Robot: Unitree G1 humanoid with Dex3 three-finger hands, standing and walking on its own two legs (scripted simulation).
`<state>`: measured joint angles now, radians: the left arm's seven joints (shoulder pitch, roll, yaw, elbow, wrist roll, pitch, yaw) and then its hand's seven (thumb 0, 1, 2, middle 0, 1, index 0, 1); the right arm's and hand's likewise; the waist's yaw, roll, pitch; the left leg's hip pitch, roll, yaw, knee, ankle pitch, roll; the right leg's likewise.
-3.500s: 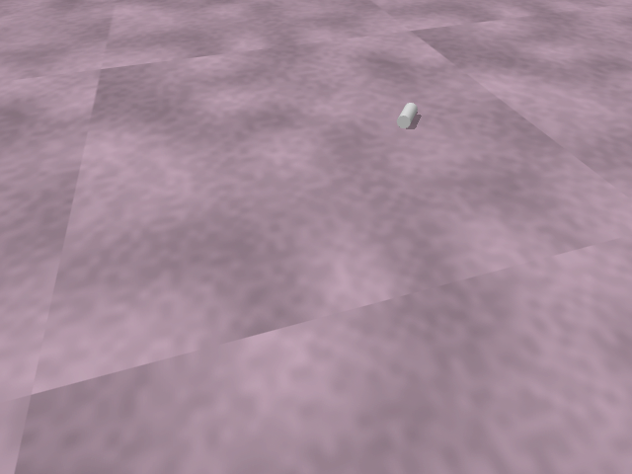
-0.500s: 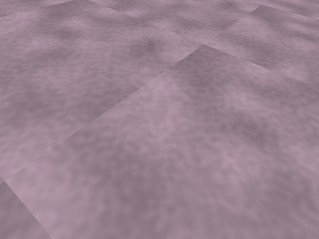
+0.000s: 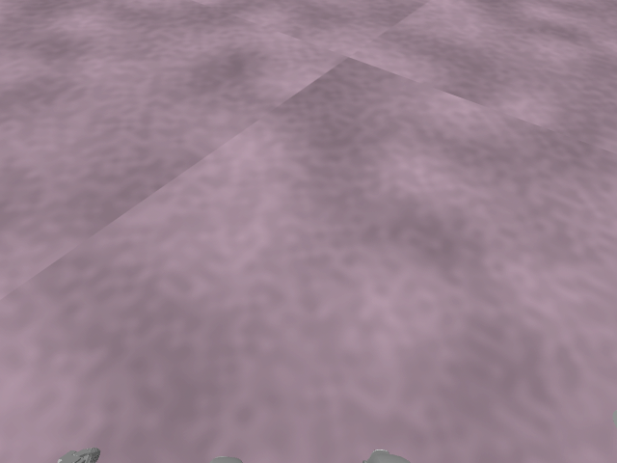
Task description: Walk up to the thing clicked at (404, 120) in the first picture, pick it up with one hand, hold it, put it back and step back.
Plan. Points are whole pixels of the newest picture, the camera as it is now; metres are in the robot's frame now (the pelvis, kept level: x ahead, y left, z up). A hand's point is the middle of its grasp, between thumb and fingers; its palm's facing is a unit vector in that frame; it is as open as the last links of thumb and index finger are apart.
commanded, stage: walk up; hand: left
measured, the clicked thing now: out of the picture +0.37 -1.03 -0.69
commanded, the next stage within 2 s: none
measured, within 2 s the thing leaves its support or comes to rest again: neither
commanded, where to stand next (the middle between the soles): +0.02 -1.33 m, yaw +13 degrees
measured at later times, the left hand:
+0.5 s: hand (256, 455) +0.18 +0.09 -0.13, palm faces -0.10 -0.94 -0.32, open 7.4 cm
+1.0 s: hand (411, 445) +0.19 -0.13 -0.13, palm faces -0.03 -0.95 -0.30, open 7.4 cm
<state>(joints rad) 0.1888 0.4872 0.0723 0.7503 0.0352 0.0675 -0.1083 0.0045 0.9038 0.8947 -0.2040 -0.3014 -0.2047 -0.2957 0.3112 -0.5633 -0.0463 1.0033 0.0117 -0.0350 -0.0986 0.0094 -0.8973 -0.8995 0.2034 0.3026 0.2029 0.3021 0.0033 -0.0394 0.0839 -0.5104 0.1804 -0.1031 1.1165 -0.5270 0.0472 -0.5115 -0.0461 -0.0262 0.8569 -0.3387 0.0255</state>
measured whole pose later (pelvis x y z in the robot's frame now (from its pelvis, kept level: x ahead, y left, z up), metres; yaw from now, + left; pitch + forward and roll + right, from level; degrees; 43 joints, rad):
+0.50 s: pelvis +0.07 -0.20 +0.02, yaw +2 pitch +0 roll +0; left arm 0.19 0.53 0.08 0.74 0.04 0.12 -0.12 0.01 0.90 0.89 -0.21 -0.30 -0.21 -0.30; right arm 0.40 -0.51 -0.03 0.89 -0.02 -0.10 -0.08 0.01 -0.89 -0.90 0.21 0.30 0.21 0.30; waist -0.03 -0.13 0.09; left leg -0.39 0.16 0.01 0.75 -0.36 -0.02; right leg -0.60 -0.08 0.13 1.02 -0.40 0.01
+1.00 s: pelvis +0.11 -0.41 +0.02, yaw +5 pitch -2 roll +0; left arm 0.21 0.49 0.05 0.73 0.04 0.12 -0.08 0.01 0.90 0.89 -0.21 -0.30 -0.21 -0.30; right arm 0.38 -0.41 0.00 0.90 0.00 -0.09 -0.09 0.00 -0.89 -0.90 0.21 0.30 0.21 0.30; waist -0.01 -0.13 0.10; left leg -0.38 0.04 0.07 0.73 -0.32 0.03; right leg -0.56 0.08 0.11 1.11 -0.40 -0.03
